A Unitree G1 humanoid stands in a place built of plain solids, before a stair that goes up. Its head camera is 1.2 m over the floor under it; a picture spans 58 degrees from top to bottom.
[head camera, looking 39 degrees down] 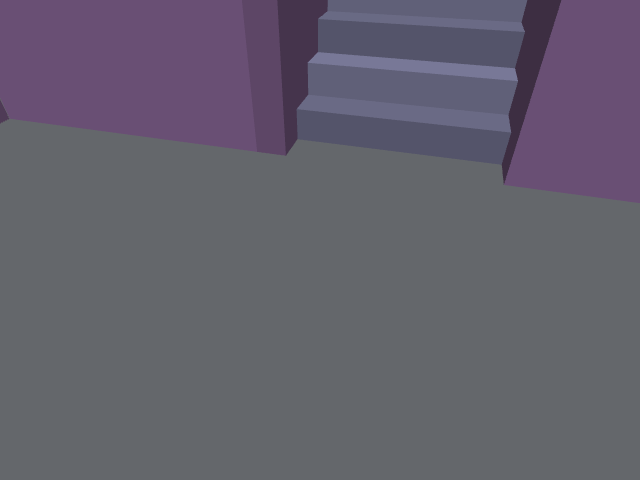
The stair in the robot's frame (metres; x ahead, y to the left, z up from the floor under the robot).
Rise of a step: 0.19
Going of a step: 0.24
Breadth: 1.20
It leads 15 degrees to the right of straight ahead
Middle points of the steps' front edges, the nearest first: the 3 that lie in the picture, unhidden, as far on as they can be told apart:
2.31 -0.44 0.19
2.54 -0.50 0.39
2.77 -0.57 0.58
